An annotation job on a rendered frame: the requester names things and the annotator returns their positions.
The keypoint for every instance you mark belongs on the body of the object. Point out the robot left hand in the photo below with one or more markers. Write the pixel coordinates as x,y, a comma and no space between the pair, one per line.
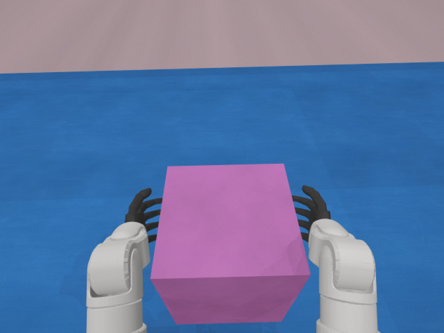
137,208

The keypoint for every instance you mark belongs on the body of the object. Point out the right robot forearm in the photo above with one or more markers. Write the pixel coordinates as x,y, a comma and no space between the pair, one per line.
347,279

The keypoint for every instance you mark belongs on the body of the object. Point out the carton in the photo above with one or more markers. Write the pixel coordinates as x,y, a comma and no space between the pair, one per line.
228,246

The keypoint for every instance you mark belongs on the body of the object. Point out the left robot forearm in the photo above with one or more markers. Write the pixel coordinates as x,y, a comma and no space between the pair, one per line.
115,281

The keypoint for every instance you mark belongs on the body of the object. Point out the robot right hand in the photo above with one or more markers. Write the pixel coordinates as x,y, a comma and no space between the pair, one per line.
317,206

